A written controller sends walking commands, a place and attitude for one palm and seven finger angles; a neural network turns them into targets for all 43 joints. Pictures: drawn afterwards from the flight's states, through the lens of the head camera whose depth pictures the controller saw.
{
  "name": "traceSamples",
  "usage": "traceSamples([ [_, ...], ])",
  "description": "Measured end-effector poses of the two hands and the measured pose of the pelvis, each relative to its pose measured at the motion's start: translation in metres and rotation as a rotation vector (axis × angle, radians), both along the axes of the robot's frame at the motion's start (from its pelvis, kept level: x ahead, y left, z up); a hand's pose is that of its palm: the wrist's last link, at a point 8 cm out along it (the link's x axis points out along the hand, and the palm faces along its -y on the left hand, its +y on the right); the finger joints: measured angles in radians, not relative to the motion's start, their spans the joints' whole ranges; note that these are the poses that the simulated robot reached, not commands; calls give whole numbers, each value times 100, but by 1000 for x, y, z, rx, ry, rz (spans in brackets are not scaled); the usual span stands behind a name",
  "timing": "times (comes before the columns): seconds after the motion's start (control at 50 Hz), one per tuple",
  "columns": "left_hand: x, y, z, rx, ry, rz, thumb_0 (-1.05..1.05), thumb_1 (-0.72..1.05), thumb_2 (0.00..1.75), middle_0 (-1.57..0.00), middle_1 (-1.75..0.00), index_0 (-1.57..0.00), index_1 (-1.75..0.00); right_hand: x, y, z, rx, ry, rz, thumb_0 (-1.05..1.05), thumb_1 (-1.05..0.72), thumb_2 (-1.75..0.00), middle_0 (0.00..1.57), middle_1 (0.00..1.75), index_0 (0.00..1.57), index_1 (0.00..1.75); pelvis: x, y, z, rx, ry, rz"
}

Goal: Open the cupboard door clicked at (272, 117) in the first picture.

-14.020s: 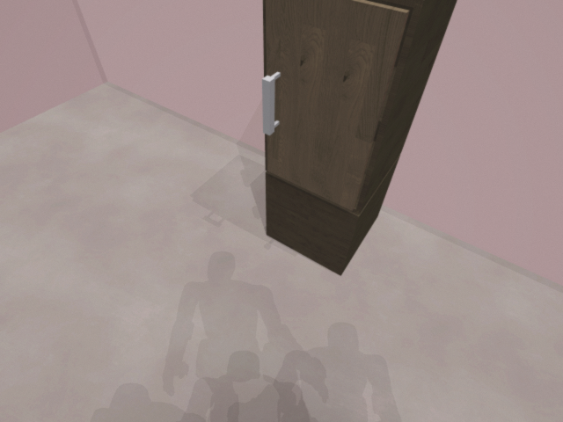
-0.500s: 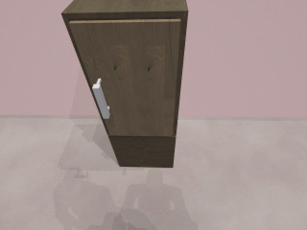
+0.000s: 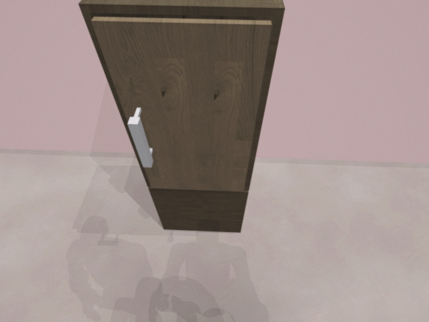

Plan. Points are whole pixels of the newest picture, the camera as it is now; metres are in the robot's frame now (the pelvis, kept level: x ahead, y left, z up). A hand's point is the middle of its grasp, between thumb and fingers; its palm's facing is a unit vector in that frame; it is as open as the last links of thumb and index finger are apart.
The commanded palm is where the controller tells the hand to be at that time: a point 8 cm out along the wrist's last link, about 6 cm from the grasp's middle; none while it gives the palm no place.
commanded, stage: come to a stop and stand still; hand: left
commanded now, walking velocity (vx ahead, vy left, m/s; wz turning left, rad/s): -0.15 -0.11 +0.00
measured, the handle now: (143, 138) +0.55 +0.23 -0.04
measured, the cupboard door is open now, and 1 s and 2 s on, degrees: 0 0 0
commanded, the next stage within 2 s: look again from close up in 0.80 s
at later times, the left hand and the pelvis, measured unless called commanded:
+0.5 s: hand out of the picture +0.05 +0.17 -0.17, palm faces +0.02 -0.97 -0.23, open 7.3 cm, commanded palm none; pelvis -0.01 -0.01 +0.00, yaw +0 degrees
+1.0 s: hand out of the picture -0.01 +0.17 -0.16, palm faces +0.00 -0.97 -0.23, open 7.3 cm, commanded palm none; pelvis -0.02 -0.01 +0.01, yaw +0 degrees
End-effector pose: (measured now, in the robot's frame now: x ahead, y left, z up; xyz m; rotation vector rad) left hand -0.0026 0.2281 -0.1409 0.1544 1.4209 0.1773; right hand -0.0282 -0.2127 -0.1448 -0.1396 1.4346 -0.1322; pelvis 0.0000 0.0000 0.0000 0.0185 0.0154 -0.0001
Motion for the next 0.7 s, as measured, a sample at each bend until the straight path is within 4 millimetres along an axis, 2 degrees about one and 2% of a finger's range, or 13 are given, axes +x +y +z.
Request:
traceSamples([
  [0.06,32,0,3,25,-70,-13,1,91,89,-19,-30,-20,-30,1,7,-7,35,36,-6,1,-91,-90,20,30,20,30,7,-4,-2,16,0,3],
  [0.12,56,-4,6,43,-120,-33,1,92,89,-19,-30,-20,-30,10,7,-15,57,43,-27,1,-91,-90,20,30,20,30,14,-8,-4,11,3,2],
  [0.18,71,-9,8,42,-148,-54,1,92,89,-19,-30,-20,-30,25,5,-17,60,19,-44,1,-91,-90,20,30,20,30,17,-10,-4,2,10,15],
  [0.26,77,-14,1,19,-170,-44,1,91,89,-20,-30,-20,-30,38,-5,-12,17,0,-32,2,-93,-90,20,30,20,30,17,-10,-4,-3,7,23],
  [0.4,69,-15,-1,6,-171,-20,0,92,89,-20,-30,-20,-30,49,-23,-1,-40,-70,-9,2,-92,-90,20,30,20,30,8,-13,-2,7,-12,4],
  [0.54,33,-9,1,28,-136,-55,0,91,89,-20,-30,-20,-30,58,-26,-4,-21,-165,-16,1,-91,-90,20,30,20,30,-10,-10,-5,-20,-18,6],
  [0.7,5,1,13,37,-104,-38,1,91,89,-20,-30,-20,-30,37,-15,-4,8,-162,16,1,-93,-90,20,30,20,30,-18,-2,1,-8,-30,-1],
])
